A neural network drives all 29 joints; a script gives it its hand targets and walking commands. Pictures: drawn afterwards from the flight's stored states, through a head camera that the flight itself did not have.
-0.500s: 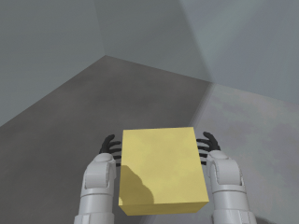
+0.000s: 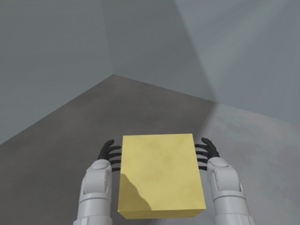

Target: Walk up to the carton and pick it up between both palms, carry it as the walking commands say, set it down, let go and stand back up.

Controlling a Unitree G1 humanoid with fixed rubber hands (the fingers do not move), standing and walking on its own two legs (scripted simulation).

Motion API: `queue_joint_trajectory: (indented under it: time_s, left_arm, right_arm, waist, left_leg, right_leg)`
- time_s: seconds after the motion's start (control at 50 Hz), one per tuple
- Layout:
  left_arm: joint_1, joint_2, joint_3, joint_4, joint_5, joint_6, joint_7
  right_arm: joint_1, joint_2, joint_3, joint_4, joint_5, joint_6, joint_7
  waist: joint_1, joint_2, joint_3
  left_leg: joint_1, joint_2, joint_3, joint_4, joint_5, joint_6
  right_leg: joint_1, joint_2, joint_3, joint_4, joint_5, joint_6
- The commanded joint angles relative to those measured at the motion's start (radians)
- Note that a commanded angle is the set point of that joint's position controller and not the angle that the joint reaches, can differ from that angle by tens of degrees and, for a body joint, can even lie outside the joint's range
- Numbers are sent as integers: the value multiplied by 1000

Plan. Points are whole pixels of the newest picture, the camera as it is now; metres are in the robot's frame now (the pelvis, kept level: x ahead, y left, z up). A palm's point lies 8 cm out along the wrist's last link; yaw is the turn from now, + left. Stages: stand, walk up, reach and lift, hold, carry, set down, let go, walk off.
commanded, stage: hold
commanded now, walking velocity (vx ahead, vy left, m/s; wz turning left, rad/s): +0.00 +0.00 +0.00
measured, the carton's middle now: (158, 177) +0.30 +0.01 -0.03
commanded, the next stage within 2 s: set down in 0.20 s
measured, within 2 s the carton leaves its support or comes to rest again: neither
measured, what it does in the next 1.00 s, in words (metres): stands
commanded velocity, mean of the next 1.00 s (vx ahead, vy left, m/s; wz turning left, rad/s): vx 0.00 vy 0.00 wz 0.00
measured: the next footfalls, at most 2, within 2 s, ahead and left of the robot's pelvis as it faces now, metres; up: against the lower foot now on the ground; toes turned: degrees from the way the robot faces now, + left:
none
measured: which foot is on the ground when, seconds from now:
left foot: down 0.00-1.00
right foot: down 0.00-1.00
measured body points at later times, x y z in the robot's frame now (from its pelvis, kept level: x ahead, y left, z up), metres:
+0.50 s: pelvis +0.00 +0.02 +0.00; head -0.02 +0.02 +0.45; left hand +0.30 +0.18 +0.01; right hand +0.31 -0.12 +0.01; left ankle +0.02 +0.13 -0.74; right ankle +0.02 -0.10 -0.74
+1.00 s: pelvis -0.03 +0.01 -0.03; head +0.07 +0.01 +0.41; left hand +0.32 +0.18 -0.07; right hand +0.33 -0.13 -0.07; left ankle +0.02 +0.13 -0.74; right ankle +0.02 -0.10 -0.74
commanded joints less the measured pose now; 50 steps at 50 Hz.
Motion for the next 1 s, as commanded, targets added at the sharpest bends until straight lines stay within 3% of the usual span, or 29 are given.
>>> queue_joint_trajectory:
  time_s: [0.0, 0.18, 0.2, 0.3, 0.36, 0.68, 0.98]
  left_arm:
    - [-492, -856, -522, -73, -279, -43, -259]
    - [-449, -861, -565, -140, -296, -34, -242]
    - [-414, -887, -567, -161, -277, -41, -241]
    - [-455, -896, -546, -78, -261, -58, -243]
    - [-474, -923, -528, -30, -251, -82, -239]
    - [-576, -933, -314, 287, -136, -288, -202]
    - [-728, -876, -307, 331, -96, -441, -230]
  right_arm:
    - [-467, 955, 530, -60, 279, -35, 255]
    - [-435, 931, 565, -121, 291, -42, 251]
    - [-437, 991, 614, -101, 311, -43, 247]
    - [-436, 936, 517, -47, 263, -72, 249]
    - [-452, 923, 478, -9, 242, -101, 256]
    - [-621, 849, 318, 244, 124, -297, 280]
    - [-717, 912, 310, 340, 83, -448, 251]
  waist:
    - [11, -27, -208]
    - [8, -8, -244]
    - [50, -33, -208]
    - [-7, 9, -175]
    - [-20, 32, -189]
    - [-3, 12, -298]
    - [16, -13, -539]
  left_leg:
    - [-28, -82, 13, -57, 117, 30]
    - [-10, -85, 9, -51, 154, 18]
    - [-4, -67, -16, -39, 160, 42]
    - [-28, -62, -26, -36, 109, 31]
    - [-42, -60, -34, -23, 121, 23]
    - [-184, -67, -44, 92, 117, 19]
    - [-453, -94, 11, 272, 86, 32]
  right_leg:
    - [91, 25, 69, -78, 130, 29]
    - [95, 34, 68, -65, 162, 25]
    - [126, 24, 93, -69, 171, 32]
    - [88, 33, 78, -48, 122, 19]
    - [63, 39, 69, -22, 131, 10]
    - [-160, 49, 56, 108, 77, -5]
    - [-365, 60, 53, 255, 93, 8]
